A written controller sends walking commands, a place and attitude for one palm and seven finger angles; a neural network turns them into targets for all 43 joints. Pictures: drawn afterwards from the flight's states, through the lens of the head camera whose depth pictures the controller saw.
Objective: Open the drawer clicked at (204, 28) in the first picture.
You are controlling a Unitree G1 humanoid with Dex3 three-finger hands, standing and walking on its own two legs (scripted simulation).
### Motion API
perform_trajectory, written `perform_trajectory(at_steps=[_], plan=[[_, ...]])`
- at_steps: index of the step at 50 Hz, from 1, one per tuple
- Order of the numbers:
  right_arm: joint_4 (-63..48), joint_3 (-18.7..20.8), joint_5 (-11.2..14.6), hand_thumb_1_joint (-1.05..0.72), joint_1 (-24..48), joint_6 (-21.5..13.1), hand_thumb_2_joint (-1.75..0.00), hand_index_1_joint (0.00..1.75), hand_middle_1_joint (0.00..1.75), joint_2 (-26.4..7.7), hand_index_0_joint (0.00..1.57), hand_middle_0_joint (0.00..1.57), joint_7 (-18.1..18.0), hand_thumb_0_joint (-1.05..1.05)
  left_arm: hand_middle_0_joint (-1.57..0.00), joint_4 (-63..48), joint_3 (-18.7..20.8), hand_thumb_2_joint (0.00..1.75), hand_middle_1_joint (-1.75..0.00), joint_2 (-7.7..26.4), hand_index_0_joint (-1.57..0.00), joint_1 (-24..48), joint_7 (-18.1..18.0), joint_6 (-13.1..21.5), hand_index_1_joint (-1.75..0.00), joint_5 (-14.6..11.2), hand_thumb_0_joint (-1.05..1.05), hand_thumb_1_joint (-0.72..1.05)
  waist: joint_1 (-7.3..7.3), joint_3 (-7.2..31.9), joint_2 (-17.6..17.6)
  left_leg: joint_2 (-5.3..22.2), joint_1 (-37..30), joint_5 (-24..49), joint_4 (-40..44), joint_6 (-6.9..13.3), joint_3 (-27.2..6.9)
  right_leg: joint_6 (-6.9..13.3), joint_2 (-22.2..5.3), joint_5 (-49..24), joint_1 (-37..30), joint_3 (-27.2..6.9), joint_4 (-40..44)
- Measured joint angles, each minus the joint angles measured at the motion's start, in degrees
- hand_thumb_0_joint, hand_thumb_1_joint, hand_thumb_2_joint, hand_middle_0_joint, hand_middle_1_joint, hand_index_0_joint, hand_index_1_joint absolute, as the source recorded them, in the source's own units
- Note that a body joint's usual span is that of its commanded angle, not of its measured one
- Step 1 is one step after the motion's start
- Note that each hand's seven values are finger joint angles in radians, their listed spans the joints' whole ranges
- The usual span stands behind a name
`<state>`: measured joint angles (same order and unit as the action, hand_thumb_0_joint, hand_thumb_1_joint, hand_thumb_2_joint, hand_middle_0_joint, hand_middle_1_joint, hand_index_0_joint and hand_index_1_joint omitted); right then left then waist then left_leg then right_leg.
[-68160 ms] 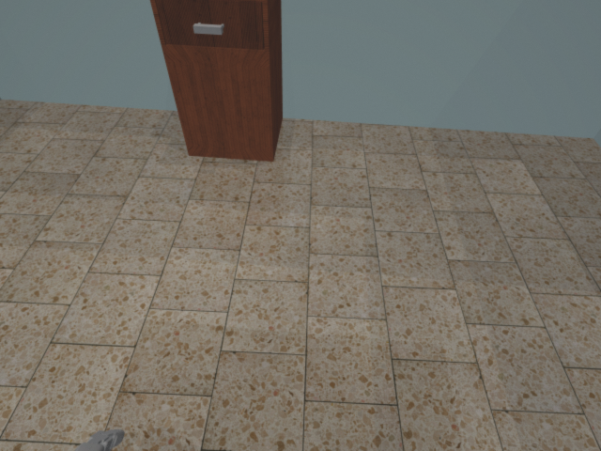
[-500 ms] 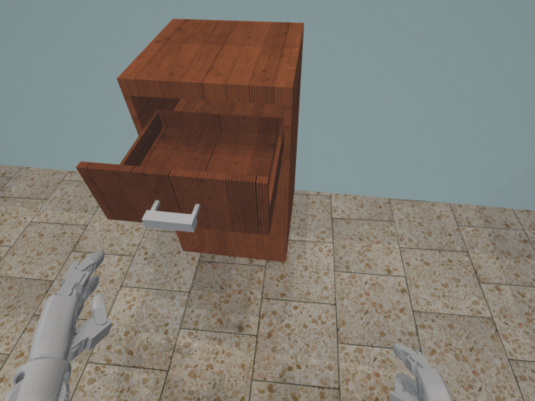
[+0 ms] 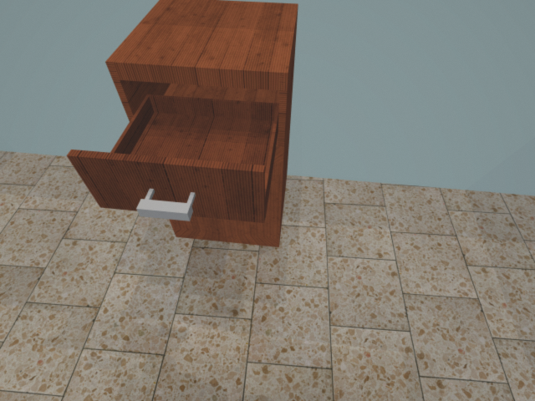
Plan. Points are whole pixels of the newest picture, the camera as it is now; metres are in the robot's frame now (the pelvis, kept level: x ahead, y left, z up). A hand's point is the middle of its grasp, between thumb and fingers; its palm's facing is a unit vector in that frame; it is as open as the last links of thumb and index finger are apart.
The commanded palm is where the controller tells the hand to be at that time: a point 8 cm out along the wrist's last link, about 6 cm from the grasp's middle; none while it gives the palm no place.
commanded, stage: let the arm hang, fingers relaxed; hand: left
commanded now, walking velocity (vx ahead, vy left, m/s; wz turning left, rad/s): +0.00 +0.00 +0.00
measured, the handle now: (168, 202) +0.51 +0.26 -0.09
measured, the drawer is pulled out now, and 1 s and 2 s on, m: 0.29 0.29 0.29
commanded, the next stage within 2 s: look to check the result in 0.50 s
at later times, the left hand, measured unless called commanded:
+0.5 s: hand out of the picture +0.00 +0.15 -0.18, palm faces +0.02 -0.98 -0.19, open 7.3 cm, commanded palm none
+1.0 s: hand out of the picture +0.01 +0.13 -0.17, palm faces +0.03 -0.98 -0.20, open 7.3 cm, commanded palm none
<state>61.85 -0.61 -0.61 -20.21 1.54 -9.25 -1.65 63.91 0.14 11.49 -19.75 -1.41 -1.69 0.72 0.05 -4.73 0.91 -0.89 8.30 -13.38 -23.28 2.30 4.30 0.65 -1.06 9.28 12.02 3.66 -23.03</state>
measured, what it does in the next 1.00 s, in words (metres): stands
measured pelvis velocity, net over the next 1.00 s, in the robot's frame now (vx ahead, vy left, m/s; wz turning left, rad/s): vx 0.02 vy -0.04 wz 0.00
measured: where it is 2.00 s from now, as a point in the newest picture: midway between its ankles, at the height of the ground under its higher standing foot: outside the picture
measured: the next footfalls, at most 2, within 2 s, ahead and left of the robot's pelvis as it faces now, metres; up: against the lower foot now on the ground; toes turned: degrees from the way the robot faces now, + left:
none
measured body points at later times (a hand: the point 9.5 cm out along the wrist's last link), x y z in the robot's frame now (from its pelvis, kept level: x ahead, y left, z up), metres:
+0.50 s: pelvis +0.01 -0.02 +0.00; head +0.03 -0.02 +0.45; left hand +0.00 +0.20 -0.16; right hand -0.02 -0.22 -0.17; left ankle -0.01 +0.09 -0.74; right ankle +0.04 -0.11 -0.74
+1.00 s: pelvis +0.02 -0.04 +0.00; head +0.03 -0.05 +0.45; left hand +0.01 +0.18 -0.16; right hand -0.01 -0.23 -0.17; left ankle -0.01 +0.09 -0.74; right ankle +0.04 -0.11 -0.74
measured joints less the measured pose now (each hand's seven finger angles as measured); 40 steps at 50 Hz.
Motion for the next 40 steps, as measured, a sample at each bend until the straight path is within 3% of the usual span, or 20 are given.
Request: perform_trajectory(at_steps=[14, 40], plan=[[1.84, -0.19, 0.0, -0.9, 1.94, -1.17, -0.9, 0.3, 0.3, 3.36, 0.2, 0.2, -0.25, 0.0, -0.2, 0.86, -0.43, 0.9, -0.3, -4.26, -0.2, 3.87, -0.52, 1.49, -0.3, 0.02, 0.0, 0.91, -0.48, 1.73, 0.3, 0.3, -1.21, 0.02, 0.84, -0.59, 0.5, 0.52, 0.35, 0.77, -0.2, -0.51, -0.85], [2.78, 0.68, -0.07, -0.91, 2.04, -1.11, -0.9, 0.3, 0.3, 2.69, 0.2, 0.19, -0.94, 0.0, -0.2, 2.08, 0.3, 0.9, -0.3, -4.71, -0.2, 3.98, -0.65, 1.86, -0.3, -0.05, 0.0, 0.91, -0.57, 0.67, -0.15, 2.07, -2.02, -0.35, 1.5, -2.45, -0.48, 2.22, 2.12, 1.24, -1.42, 0.54, 0.37]])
